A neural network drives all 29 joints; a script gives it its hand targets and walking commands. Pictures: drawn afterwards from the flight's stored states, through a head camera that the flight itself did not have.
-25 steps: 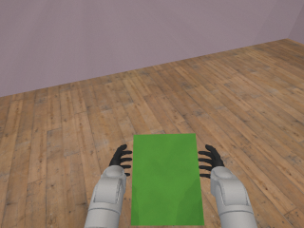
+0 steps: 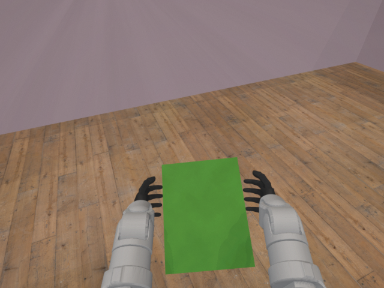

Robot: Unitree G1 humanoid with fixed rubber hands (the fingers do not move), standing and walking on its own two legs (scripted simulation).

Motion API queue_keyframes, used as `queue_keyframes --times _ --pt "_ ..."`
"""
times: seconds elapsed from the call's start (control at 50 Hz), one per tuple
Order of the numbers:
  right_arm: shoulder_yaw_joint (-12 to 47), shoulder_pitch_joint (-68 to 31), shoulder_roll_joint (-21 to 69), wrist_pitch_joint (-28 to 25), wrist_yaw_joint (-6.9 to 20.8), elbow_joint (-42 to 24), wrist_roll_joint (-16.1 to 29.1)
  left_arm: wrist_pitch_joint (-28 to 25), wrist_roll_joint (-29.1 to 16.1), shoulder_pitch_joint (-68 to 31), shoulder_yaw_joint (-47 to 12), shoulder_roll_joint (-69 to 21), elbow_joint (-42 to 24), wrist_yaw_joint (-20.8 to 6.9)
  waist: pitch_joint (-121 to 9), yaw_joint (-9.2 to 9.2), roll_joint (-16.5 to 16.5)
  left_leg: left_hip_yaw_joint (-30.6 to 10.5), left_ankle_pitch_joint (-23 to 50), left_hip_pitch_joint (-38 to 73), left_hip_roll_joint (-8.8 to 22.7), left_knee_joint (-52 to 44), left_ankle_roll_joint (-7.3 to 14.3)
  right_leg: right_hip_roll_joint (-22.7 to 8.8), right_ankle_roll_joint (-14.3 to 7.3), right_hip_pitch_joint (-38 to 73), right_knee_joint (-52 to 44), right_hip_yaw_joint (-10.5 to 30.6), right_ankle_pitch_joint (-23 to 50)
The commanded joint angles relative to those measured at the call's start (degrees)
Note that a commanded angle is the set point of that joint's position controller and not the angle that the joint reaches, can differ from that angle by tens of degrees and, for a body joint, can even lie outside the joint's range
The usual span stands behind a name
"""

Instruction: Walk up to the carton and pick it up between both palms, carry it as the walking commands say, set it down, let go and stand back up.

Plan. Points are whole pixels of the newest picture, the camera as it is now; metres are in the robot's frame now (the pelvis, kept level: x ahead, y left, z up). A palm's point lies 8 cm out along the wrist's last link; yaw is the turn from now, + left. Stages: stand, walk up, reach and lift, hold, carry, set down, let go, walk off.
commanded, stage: hold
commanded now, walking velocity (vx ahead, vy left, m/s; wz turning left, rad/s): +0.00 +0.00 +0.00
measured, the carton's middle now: (205, 215) +0.35 +0.00 -0.05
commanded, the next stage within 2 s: set down in 0.12 s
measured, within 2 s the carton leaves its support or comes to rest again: neither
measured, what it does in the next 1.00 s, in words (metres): lowers itself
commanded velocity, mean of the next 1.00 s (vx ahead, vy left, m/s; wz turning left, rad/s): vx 0.00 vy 0.00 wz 0.00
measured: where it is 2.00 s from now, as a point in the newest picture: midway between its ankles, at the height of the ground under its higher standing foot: outside the picture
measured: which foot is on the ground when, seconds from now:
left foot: down 0.00-1.00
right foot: down 0.00-1.00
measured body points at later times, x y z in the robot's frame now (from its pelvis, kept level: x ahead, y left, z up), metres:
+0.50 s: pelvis +0.00 +0.00 -0.01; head -0.02 +0.00 +0.44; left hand +0.33 +0.13 +0.01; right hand +0.32 -0.14 +0.01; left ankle +0.05 +0.10 -0.74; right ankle +0.04 -0.10 -0.74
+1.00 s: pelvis -0.03 +0.00 -0.05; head +0.09 -0.01 +0.38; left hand +0.34 +0.13 -0.09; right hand +0.33 -0.15 -0.09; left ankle +0.05 +0.10 -0.74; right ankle +0.04 -0.10 -0.74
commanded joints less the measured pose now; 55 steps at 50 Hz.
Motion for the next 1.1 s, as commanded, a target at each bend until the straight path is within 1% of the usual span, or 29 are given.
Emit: queue_keyframes --times 0.0,0.1,0.12,0.14,0.16,0.18,0.2,0.26,0.38,0.52,0.62,0.72,0.82,0.88,0.98,1.08 --pt "26.43 -27.36 56.86 -2.99 14.28 -2.13 15.02 -3.43 -14.53 -31.07 -27.58 -50.81 -3.33 -14.08 -14.14 0.24 0.59 -10.74 -0.16 2.12 -0.91 -4.35 0.95 1.31 0.2 0.68 -4.38 10.35 2.07" --pt "26.8 -26.41 56.73 -2.98 14.16 -2.6 15.1 -3.32 -14.81 -30.33 -28.14 -50.79 -4.27 -13.92 -14.72 0.19 0.59 -10.84 0.83 2.5 -1.0 -3.96 0.84 1.37 0.2 0.12 -4.3 10.45 2.77" --pt "24.48 -22.71 57.83 -1.81 14.8 1.56 13.3 -2.27 -18.72 -33.93 -32.09 -58.63 -6.04 -14.26 -14.7 -4.35 3.32 -12.99 2.77 4.81 -0.81 -2.49 -0.41 2.28 -1.64 -0.65 -3.81 7.92 4.56" --pt "23.47 -23.15 57.35 -1.87 14.94 1.5 12.75 -2.32 -17.99 -33.27 -31.04 -58.29 -4.47 -14.31 -14.3 -4.26 2.59 -13.27 2.25 5.44 -0.8 -2.09 -0.05 2.26 -1.56 -2.06 -3.98 7.91 3.37" --pt "22.92 -23.81 56.83 -1.95 15.21 1.44 12.83 -2.35 -17.12 -32.61 -29.51 -57.85 -2.95 -14.25 -14.13 -3.62 2.64 -13.39 1.71 5.15 -1.01 -1.85 0.22 2.15 -1.46 -2.22 -3.91 7.76 2.63" --pt "22.8 -24.91 56.61 -2.05 15.49 1.55 13.16 -2.51 -16.06 -31.98 -27.61 -57.38 -1.58 -14.11 -14.12 -2.42 2.47 -13.4 1.44 4.4 -1.38 -1.69 0.55 2.15 -1.27 -2.03 -3.65 7.51 2.09" --pt "22.57 -25.97 56.11 -2.22 15.75 1.65 13.42 -2.83 -15.28 -31.57 -26.11 -57.12 -0.6 -13.97 -13.99 -1.74 2.34 -13.48 1.08 3.58 -1.49 -1.54 0.77 2.08 -1.21 -2.05 -3.32 7.45 1.67" --pt "21.02 -28.06 54.95 -3.0 16.02 3.16 12.8 -3.88 -13.44 -31.21 -22.36 -56.51 2.85 -13.74 -12.55 -0.81 1.55 -13.36 0.01 1.81 -1.77 -0.9 1.18 1.95 -1.17 -3.16 -2.41 7.63 0.56" --pt "17.58 -29.01 53.76 -6.41 15.4 7.24 9.65 -7.29 -11.48 -32.51 -18.11 -55.81 8.14 -13.7 -13.56 -0.81 0.22 -12.98 1.06 0.03 -2.24 1.55 1.4 1.83 -1.19 -6.14 -0.13 8.12 1.3" --pt "14.82 -28.85 53.01 -12.34 14.21 10.92 6.15 -13.0 -8.65 -33.32 -15.42 -54.72 11.92 -13.15 -17.4 -0.88 0.35 -12.82 4.73 -4.02 -2.86 5.86 1.58 2.17 -1.1 -10.47 3.71 8.98 4.9" --pt "13.74 -29.71 52.17 -17.01 13.51 12.29 4.33 -17.48 -6.99 -33.9 -14.37 -53.59 13.82 -12.56 -20.32 -0.87 0.66 -12.84 5.01 -7.98 -3.52 8.79 1.75 2.69 -1.06 -14.53 6.72 9.29 5.12" --pt "13.88 -32.3 50.89 -21.01 13.4 13.35 3.71 -21.19 -5.84 -35.34 -13.73 -52.66 15.29 -12.02 -22.53 -0.41 1.04 -12.56 2.91 -13.0 -4.16 12.06 1.76 3.31 -1.26 -19.13 10.21 9.02 2.86" --pt "15.14 -35.79 49.27 -23.95 13.56 12.98 3.61 -23.87 -5.51 -37.77 -14.71 -52.8 15.89 -11.83 -25.44 -0.96 1.09 -12.23 0.76 -18.24 -4.57 15.98 1.5 4.05 -1.32 -23.62 13.9 8.17 0.81" --pt "16.59 -37.92 49.15 -24.99 13.72 12.18 3.94 -24.9 -5.47 -39.63 -15.76 -52.95 15.97 -11.88 -28.36 -1.16 0.95 -12.0 -0.17 -21.33 -4.72 18.63 1.38 4.58 -1.18 -25.84 16.2 7.68 0.27" --pt "18.78 -40.8 50.31 -25.6 14.11 11.35 4.91 -25.64 -5.67 -42.45 -17.59 -53.61 15.24 -11.95 -34.93 -0.92 1.04 -11.57 -0.72 -25.25 -5.13 22.71 1.17 5.38 -0.98 -28.76 19.86 7.13 0.14" --pt "18.91 -42.95 50.85 -25.39 14.54 12.05 5.06 -25.42 -5.7 -44.55 -18.01 -54.15 15.42 -12.19 -37.96 -0.84 1.67 -11.26 -2.34 -29.88 -5.66 26.14 0.89 5.76 -1.01 -33.45 23.3 6.82 -1.44"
